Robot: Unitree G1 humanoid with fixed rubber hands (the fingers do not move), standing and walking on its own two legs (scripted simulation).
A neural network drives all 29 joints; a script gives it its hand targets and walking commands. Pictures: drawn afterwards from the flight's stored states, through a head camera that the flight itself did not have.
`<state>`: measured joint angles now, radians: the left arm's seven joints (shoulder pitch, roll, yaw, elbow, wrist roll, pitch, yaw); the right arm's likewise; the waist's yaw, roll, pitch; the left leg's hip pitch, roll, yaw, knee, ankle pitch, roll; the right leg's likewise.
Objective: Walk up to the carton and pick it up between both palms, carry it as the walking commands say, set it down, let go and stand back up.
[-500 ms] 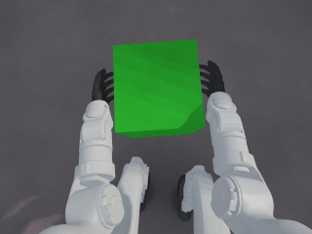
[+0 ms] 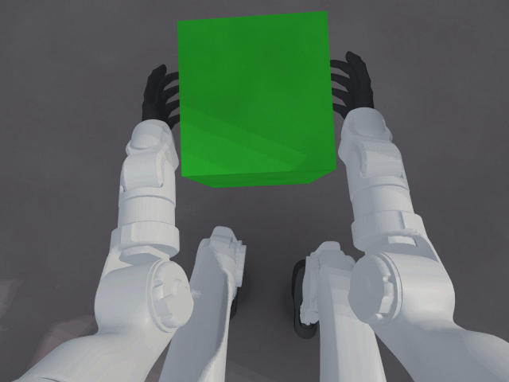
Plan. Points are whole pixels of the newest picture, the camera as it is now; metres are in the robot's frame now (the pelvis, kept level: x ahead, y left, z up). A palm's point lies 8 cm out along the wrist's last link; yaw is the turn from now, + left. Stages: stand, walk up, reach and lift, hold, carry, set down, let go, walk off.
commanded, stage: set down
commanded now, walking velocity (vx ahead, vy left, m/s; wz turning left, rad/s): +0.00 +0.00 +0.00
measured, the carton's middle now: (257, 119) +0.49 +0.07 -0.16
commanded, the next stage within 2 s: none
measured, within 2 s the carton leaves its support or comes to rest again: rests again in 1.70 s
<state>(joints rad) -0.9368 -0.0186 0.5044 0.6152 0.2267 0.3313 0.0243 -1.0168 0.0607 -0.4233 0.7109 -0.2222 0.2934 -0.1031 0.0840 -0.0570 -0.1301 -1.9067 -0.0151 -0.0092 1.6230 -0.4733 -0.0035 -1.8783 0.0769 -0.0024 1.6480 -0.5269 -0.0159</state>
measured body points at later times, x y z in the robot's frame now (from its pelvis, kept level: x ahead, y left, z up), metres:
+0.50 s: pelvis -0.01 +0.00 -0.06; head +0.31 +0.03 +0.26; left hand +0.48 +0.22 -0.18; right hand +0.53 -0.07 -0.18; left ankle +0.10 +0.12 -0.50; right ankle +0.08 -0.10 -0.50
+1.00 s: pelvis -0.01 +0.01 -0.12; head +0.34 +0.04 +0.15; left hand +0.51 +0.23 -0.27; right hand +0.55 -0.06 -0.27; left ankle +0.10 +0.12 -0.50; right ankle +0.08 -0.10 -0.50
